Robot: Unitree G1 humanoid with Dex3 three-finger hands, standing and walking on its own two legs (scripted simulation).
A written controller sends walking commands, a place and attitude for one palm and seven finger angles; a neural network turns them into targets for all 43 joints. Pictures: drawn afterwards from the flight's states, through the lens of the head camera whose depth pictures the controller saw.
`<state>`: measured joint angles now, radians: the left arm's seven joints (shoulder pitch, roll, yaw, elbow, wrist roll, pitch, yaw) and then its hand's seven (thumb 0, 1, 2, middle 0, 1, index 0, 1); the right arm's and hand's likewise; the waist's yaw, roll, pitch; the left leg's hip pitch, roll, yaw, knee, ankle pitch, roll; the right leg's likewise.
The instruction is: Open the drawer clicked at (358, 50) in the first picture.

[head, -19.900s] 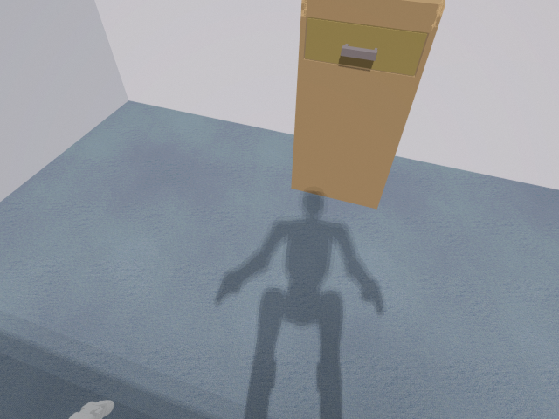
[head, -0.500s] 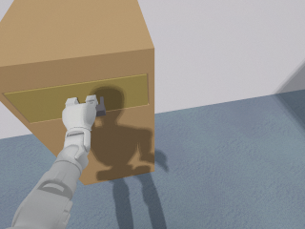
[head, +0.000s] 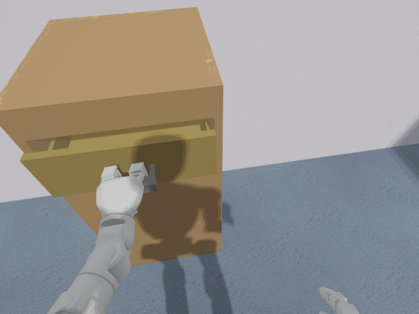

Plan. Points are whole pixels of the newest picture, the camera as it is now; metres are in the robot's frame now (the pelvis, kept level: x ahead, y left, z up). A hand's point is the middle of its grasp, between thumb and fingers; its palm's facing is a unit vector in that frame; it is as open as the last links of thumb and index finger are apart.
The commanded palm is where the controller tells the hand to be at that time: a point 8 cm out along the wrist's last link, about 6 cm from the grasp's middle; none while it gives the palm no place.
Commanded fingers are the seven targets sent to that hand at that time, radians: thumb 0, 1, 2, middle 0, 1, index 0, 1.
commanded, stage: pull the drawer open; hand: left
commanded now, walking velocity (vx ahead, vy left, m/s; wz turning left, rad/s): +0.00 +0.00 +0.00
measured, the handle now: (129, 178) +0.40 +0.20 +0.02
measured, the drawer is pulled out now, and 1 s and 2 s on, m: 0.05 0.19 0.30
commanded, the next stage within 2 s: open the thumb to release the handle in 1.74 s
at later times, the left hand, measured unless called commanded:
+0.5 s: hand (129, 214) +0.32 +0.19 +0.00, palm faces +0.01 -0.08 -1.00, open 6.2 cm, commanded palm +0.26 +0.18 +0.05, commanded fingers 0.00 0.90 0.90 -0.40 -1.35 -0.40 -1.35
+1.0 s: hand (127, 273) +0.20 +0.16 +0.00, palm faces +0.03 -0.13 -0.99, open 6.2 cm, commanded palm +0.16 +0.15 +0.05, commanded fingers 0.00 0.90 0.90 -0.40 -1.35 -0.40 -1.35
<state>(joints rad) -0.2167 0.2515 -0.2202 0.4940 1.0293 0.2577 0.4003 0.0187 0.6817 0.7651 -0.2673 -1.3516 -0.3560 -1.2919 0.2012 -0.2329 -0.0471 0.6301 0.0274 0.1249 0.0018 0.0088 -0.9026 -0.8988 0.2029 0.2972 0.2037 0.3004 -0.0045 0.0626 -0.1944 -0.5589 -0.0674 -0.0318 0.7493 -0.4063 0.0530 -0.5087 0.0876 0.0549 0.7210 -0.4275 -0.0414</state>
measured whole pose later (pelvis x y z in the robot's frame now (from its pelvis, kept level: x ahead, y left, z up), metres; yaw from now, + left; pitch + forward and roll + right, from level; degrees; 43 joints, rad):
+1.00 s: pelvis -0.02 -0.02 +0.00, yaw +1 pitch +7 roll +1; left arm 0.25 0.23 -0.30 0.07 1.07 0.25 0.39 0.05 0.66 0.76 -0.25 -1.35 -0.38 -1.28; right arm 0.07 -0.20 -0.01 0.57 0.01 0.12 0.04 0.01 -0.90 -0.90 0.20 0.30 0.20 0.30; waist 0.08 0.06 -0.16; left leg -0.47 -0.07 -0.03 0.75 -0.39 0.03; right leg -0.44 0.08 0.05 0.77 -0.44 -0.07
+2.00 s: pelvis -0.04 -0.04 -0.02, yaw +0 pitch +8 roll +1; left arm 0.62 0.28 -0.22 -0.19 1.08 0.07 0.51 0.02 0.61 0.78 -0.31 -1.35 -0.38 -1.30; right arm 0.10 -0.21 0.00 0.57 -0.03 0.07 0.05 0.01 -0.90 -0.90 0.20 0.30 0.20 0.30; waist 0.10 0.06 -0.15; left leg -0.58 -0.05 -0.04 0.87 -0.43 0.00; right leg -0.56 0.11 0.03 0.90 -0.47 -0.09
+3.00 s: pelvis -0.04 -0.03 -0.01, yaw +1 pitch +4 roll +1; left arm 0.50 0.28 -0.31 -0.21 1.04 0.20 0.36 0.00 -0.49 0.30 -0.35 -1.23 -0.35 -1.23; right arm 0.11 -0.21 0.01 0.55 -0.01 0.08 0.04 0.01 -0.90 -0.90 0.20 0.30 0.20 0.30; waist 0.10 0.08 -0.13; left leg -0.47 -0.05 -0.05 0.80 -0.39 0.01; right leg -0.44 0.10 0.03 0.80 -0.42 -0.08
